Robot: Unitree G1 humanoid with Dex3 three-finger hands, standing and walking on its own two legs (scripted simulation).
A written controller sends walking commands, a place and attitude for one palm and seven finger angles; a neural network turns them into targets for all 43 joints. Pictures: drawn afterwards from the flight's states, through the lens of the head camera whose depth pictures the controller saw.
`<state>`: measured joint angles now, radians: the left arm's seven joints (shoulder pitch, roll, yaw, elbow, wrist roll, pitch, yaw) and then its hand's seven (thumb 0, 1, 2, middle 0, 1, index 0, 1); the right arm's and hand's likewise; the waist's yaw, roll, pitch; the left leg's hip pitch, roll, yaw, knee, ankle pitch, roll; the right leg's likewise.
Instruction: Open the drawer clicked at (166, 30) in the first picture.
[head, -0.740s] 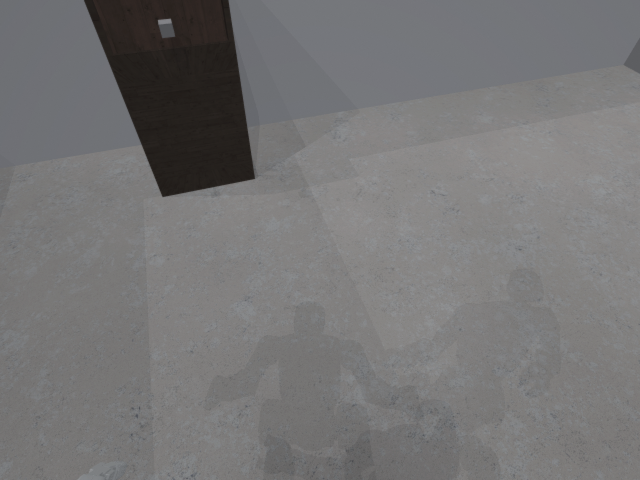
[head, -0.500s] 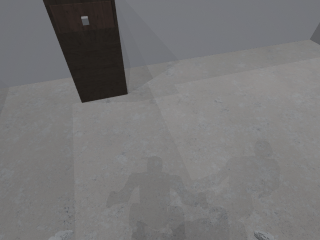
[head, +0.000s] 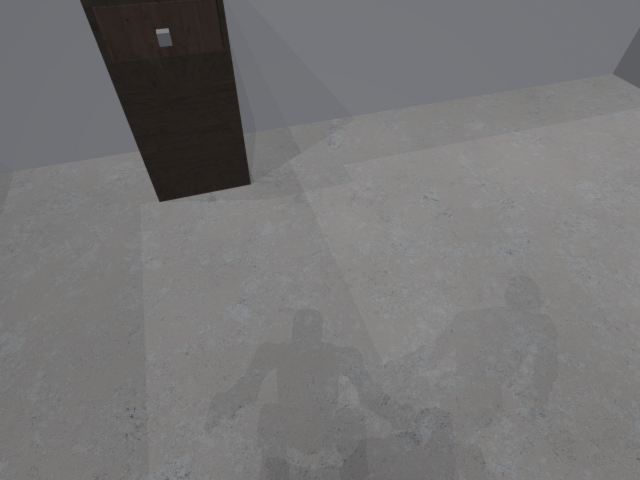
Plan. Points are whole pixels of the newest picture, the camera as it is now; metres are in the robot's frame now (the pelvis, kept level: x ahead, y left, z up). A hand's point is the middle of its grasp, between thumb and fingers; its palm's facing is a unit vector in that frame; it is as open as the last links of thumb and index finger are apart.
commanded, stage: stand and wait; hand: left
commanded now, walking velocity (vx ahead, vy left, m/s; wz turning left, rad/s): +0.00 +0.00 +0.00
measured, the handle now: (163, 35) +1.41 +0.62 -0.04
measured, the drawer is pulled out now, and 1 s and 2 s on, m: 0.00 0.00 0.00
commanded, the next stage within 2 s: look at it before walking up in 0.08 s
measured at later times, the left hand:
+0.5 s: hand out of the picture +0.06 +0.24 -0.16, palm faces -0.03 -0.95 -0.32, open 7.4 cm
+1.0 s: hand out of the picture +0.04 +0.22 -0.17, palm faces +0.02 -0.97 -0.25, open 7.4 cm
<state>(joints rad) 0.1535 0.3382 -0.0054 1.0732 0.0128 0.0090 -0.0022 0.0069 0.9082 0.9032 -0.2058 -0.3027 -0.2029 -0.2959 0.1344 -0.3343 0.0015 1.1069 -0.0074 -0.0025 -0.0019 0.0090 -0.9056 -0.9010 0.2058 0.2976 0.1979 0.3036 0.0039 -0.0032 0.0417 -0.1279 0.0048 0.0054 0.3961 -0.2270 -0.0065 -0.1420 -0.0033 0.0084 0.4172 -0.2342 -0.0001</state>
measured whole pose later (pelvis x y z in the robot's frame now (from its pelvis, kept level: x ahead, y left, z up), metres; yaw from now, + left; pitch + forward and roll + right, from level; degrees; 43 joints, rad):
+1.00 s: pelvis +0.02 +0.01 -0.01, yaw +2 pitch -1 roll -1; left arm 0.24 0.27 0.00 1.07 0.03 0.01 -0.01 0.00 0.91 0.90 -0.20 -0.30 -0.20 -0.30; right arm 0.22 -0.27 0.00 1.11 -0.02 0.01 0.01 0.01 -0.91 -0.90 0.20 0.30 0.19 0.30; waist 0.01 0.00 -0.02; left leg -0.20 0.01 -0.01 0.54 -0.36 0.01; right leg -0.16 -0.01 -0.02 0.47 -0.29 0.00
